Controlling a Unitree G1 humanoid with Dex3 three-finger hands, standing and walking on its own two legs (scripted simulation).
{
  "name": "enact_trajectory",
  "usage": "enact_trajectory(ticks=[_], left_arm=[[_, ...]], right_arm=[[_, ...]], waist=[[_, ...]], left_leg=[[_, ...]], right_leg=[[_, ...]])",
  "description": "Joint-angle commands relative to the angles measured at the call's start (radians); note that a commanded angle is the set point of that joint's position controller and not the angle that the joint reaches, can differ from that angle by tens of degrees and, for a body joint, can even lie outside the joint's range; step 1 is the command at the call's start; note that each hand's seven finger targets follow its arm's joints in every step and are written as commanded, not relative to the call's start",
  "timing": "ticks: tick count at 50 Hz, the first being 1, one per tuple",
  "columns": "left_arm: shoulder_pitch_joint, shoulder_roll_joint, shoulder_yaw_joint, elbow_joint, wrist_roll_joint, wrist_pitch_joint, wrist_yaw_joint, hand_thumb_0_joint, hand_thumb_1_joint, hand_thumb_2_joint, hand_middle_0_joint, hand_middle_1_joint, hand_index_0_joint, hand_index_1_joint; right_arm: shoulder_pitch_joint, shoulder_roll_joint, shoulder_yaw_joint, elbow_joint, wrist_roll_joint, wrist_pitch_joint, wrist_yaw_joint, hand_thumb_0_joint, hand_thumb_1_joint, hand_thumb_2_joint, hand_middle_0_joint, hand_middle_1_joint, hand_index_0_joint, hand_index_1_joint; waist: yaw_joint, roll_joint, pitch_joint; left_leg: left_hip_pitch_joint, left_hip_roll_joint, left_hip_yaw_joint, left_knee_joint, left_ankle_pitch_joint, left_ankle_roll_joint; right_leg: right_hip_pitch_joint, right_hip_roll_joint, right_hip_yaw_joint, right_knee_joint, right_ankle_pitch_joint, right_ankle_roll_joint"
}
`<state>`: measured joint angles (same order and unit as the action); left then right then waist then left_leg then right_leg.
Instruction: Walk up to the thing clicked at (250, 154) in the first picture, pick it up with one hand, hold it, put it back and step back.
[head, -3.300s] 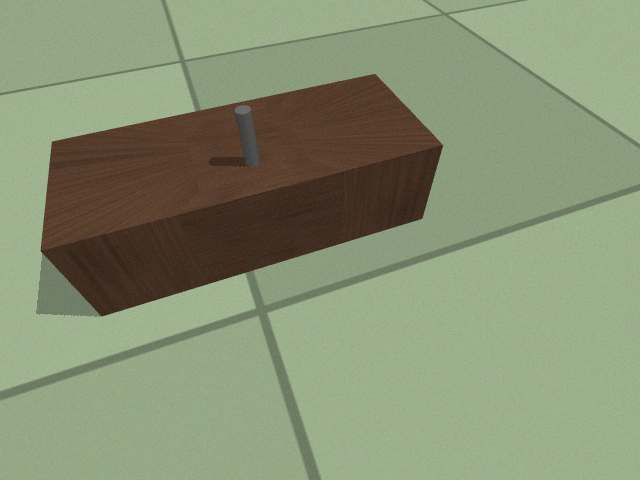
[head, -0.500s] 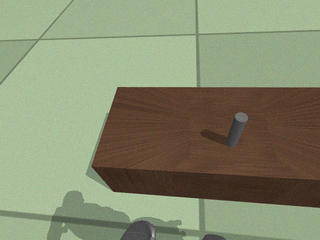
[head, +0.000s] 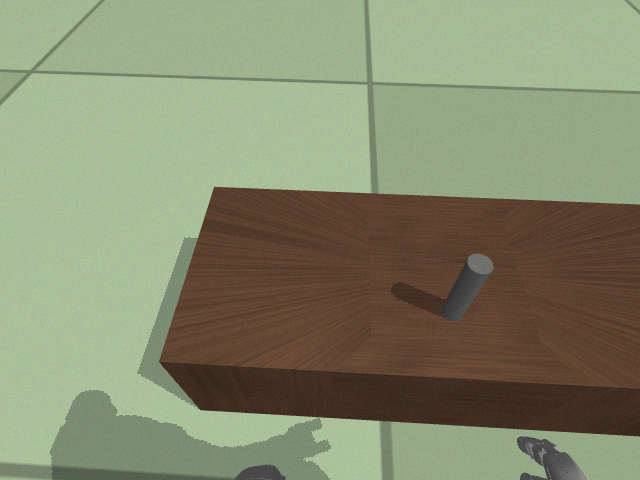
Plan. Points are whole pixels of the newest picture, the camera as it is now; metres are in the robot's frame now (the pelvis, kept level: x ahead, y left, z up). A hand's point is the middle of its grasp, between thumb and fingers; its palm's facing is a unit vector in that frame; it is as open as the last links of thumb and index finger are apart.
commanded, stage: walk up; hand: right
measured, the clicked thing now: (464, 290) +0.52 -0.30 -0.27
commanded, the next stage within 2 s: stand in 1.00 s
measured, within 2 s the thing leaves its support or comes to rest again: neither
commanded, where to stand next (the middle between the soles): +0.05 -0.01 m, yaw -1 degrees
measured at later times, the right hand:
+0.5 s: hand out of the picture +0.09 -0.26 -0.13, palm faces +0.03 +0.94 -0.34, open 7.4 cm
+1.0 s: hand out of the picture +0.09 -0.25 -0.13, palm faces +0.04 +0.94 -0.33, open 7.4 cm
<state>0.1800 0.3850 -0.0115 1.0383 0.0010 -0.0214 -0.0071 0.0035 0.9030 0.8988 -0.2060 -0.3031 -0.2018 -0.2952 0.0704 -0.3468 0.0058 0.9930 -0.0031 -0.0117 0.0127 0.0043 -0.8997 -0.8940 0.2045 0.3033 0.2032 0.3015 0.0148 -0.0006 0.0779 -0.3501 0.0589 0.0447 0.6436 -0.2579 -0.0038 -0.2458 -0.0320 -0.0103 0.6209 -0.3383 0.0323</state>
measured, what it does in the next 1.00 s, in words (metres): stands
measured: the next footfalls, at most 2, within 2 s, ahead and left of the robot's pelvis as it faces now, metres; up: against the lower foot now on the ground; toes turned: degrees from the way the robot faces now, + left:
none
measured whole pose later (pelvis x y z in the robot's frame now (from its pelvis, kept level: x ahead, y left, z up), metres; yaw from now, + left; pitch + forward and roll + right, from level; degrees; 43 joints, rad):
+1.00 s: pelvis +0.02 +0.00 +0.02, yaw -2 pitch -2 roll +0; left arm 0.08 0.35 0.00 1.17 0.01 0.00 -0.01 0.00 0.90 0.90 -0.20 -0.30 -0.20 -0.30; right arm 0.06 -0.34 -0.01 1.16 -0.01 -0.01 0.01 0.00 -0.90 -0.89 0.20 0.30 0.20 0.30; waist -0.01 0.00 0.05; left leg -0.18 0.04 0.09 0.36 -0.15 0.00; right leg -0.10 -0.04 0.03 0.35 -0.22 0.04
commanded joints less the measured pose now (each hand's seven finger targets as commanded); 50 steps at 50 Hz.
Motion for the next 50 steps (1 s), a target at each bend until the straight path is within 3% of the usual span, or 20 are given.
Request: enact_trajectory(ticks=[1, 3, 9, 12, 17, 20, 24, 36, 43, 49, 50], left_arm=[[-0.02, 0.218, 0.052, -0.015, -0.002, -0.027, 0.018, 0.0, 0.9, 0.9, -0.2, -0.3, -0.2, -0.3], [-0.049, 0.219, 0.053, -0.002, -0.005, -0.029, 0.018, 0.0, 0.9, 0.9, -0.2, -0.3, -0.2, -0.3], [-0.099, 0.201, 0.046, 0.036, -0.004, -0.018, 0.017, 0.0, 0.9, 0.9, -0.2, -0.3, -0.2, -0.3], [-0.123, 0.199, 0.046, 0.043, -0.002, -0.017, 0.016, 0.0, 0.9, 0.9, -0.2, -0.3, -0.2, -0.3], [-0.154, 0.197, 0.049, 0.061, 0.001, -0.009, 0.013, 0.0, 0.9, 0.9, -0.2, -0.3, -0.2, -0.3], [-0.154, 0.194, 0.051, 0.065, 0.002, -0.007, 0.011, 0.0, 0.9, 0.9, -0.2, -0.3, -0.2, -0.3], [-0.161, 0.191, 0.052, 0.071, 0.006, -0.002, 0.008, 0.0, 0.9, 0.9, -0.2, -0.3, -0.2, -0.3], [-0.152, 0.178, 0.055, 0.07, 0.008, -0.001, 0.008, 0.0, 0.9, 0.9, -0.2, -0.3, -0.2, -0.3], [-0.149, 0.173, 0.052, 0.066, 0.008, 0.001, 0.01, 0.0, 0.9, 0.9, -0.2, -0.3, -0.2, -0.3], [-0.147, 0.173, 0.052, 0.067, 0.007, 0.001, 0.012, 0.0, 0.9, 0.9, -0.2, -0.3, -0.2, -0.3], [-0.13, 0.183, 0.055, 0.057, 0.011, -0.004, 0.013, 0.0, 0.9, 0.9, -0.2, -0.3, -0.2, -0.3]], right_arm=[[-0.068, -0.245, -0.056, -0.023, 0.007, -0.026, -0.011, 0.0, -0.9, -0.9, 0.2, 0.3, 0.2, 0.3], [-0.062, -0.235, -0.054, 0.003, 0.009, -0.026, -0.012, 0.0, -0.9, -0.9, 0.2, 0.3, 0.2, 0.3], [-0.098, -0.229, -0.054, 0.055, 0.008, -0.02, -0.01, 0.0, -0.9, -0.9, 0.2, 0.3, 0.2, 0.3], [-0.096, -0.225, -0.052, 0.078, 0.006, -0.019, -0.01, 0.0, -0.9, -0.9, 0.2, 0.3, 0.2, 0.3], [-0.102, -0.22, -0.051, 0.107, 0.002, -0.016, -0.009, 0.0, -0.9, -0.9, 0.2, 0.3, 0.2, 0.3], [-0.095, -0.223, -0.051, 0.115, -0.001, -0.019, -0.009, 0.0, -0.9, -0.9, 0.2, 0.3, 0.2, 0.3], [-0.092, -0.223, -0.052, 0.118, -0.004, -0.019, -0.009, 0.0, -0.9, -0.9, 0.2, 0.3, 0.2, 0.3], [-0.064, -0.221, -0.057, 0.11, -0.005, -0.024, -0.012, 0.0, -0.9, -0.9, 0.2, 0.3, 0.2, 0.3], [-0.058, -0.223, -0.062, 0.109, -0.007, -0.02, -0.012, 0.0, -0.9, -0.9, 0.2, 0.3, 0.2, 0.3], [-0.061, -0.218, -0.064, 0.107, -0.006, -0.018, -0.012, 0.0, -0.9, -0.9, 0.2, 0.3, 0.2, 0.3], [-0.055, -0.215, -0.062, 0.103, -0.006, -0.019, -0.014, 0.0, -0.9, -0.9, 0.2, 0.3, 0.2, 0.3]], waist=[[-0.006, 0.035, -0.125], [-0.015, 0.01, -0.144], [-0.012, 0.003, -0.13], [-0.015, -0.015, -0.147], [-0.017, -0.022, -0.107], [-0.015, -0.009, -0.126], [-0.016, 0.0, -0.089], [-0.021, 0.011, -0.127], [-0.027, 0.013, -0.125], [-0.026, 0.007, -0.115], [-0.024, -0.005, -0.112]], left_leg=[[0.118, 0.103, -0.127, -0.196, 0.072, 0.064], [0.172, 0.086, -0.095, -0.176, 0.176, 0.052], [0.207, 0.093, -0.09, -0.249, 0.157, 0.044], [0.246, 0.085, -0.068, -0.259, 0.199, 0.037], [0.244, 0.079, -0.06, -0.305, 0.13, 0.021], [0.256, 0.084, -0.059, -0.321, 0.128, 0.02], [0.225, 0.085, -0.07, -0.355, 0.028, 0.015], [0.249, 0.091, -0.062, -0.349, 0.116, 0.02], [0.262, 0.093, -0.061, -0.352, 0.101, 0.022], [0.271, 0.091, -0.055, -0.349, 0.156, 0.02], [0.276, 0.1, -0.069, -0.348, 0.209, 0.018]], right_leg=[[0.03, -0.078, 0.083, -0.15, 0.221, -0.072], [0.034, -0.09, 0.095, -0.167, 0.282, -0.07], [0.054, -0.091, 0.085, -0.232, 0.249, -0.058], [0.07, -0.101, 0.092, -0.265, 0.284, -0.056], [0.059, -0.103, 0.1, -0.325, 0.218, -0.053], [0.082, -0.101, 0.097, -0.326, 0.233, -0.052], [0.069, -0.093, 0.099, -0.338, 0.173, -0.053], [0.103, -0.09, 0.086, -0.329, 0.241, -0.046], [0.087, -0.089, 0.084, -0.334, 0.236, -0.044], [0.086, -0.089, 0.083, -0.336, 0.27, -0.038], [0.092, -0.1, 0.087, -0.344, 0.268, -0.036]])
